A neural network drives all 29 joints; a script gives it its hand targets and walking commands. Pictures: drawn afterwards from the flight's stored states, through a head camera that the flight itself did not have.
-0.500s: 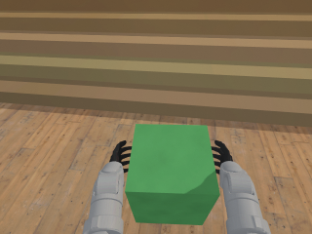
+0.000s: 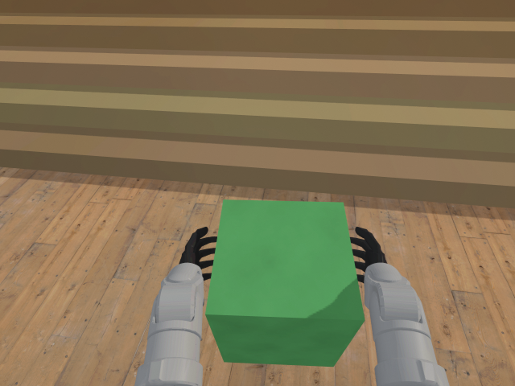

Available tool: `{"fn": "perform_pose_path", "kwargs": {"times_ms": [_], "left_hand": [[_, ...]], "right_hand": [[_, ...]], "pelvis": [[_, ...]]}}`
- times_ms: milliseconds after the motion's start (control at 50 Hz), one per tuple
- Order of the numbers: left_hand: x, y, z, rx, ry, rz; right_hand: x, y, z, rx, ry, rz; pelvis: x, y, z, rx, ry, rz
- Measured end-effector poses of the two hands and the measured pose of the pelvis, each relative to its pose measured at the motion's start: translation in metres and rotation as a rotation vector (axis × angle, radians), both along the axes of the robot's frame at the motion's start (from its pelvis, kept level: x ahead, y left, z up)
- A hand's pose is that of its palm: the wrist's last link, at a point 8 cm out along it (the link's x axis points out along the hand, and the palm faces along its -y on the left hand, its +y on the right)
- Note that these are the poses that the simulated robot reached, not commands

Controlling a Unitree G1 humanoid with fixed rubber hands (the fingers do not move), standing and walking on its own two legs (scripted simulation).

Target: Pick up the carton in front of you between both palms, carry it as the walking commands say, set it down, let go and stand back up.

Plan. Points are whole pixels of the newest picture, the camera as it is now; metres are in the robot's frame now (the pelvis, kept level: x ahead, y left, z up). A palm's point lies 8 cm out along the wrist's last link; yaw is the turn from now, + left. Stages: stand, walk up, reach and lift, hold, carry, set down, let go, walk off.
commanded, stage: reach and lift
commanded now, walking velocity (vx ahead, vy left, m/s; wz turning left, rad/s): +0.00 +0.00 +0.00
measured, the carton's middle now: (280, 286) +0.31 +0.00 -0.05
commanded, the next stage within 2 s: hold in 0.32 s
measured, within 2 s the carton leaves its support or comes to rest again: neither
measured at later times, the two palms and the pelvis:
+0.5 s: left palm (188, 269) +0.28 +0.15 +0.05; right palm (380, 270) +0.29 -0.15 +0.05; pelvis +0.00 +0.00 +0.00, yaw +0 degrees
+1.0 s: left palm (196, 242) +0.32 +0.14 +0.08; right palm (385, 245) +0.32 -0.16 +0.07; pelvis +0.03 -0.01 -0.01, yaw -1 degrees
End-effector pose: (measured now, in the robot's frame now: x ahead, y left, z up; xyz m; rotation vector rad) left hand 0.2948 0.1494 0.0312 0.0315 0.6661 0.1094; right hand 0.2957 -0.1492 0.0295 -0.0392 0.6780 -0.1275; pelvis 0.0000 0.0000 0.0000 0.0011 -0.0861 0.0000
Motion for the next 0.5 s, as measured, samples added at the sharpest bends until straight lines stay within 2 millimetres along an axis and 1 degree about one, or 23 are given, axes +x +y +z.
{"fn": "perform_pose_path", "kwargs": {"times_ms": [160,340,500], "left_hand": [[0.000,0.000,0.003,0.007,0.003,-0.004],[-0.003,0.000,0.007,0.006,-0.001,-0.003],[-0.010,-0.001,0.021,0.006,-0.030,-0.003]], "right_hand": [[0.000,0.000,0.003,-0.006,0.003,0.006],[-0.002,0.000,0.007,-0.006,-0.001,0.006],[-0.010,-0.001,0.021,-0.005,-0.030,0.002]], "pelvis": [[0.006,0.000,0.001,0.000,-0.007,0.000],[0.005,-0.001,0.002,0.000,-0.017,0.000],[0.004,-0.001,0.003,0.000,-0.037,0.001]]}}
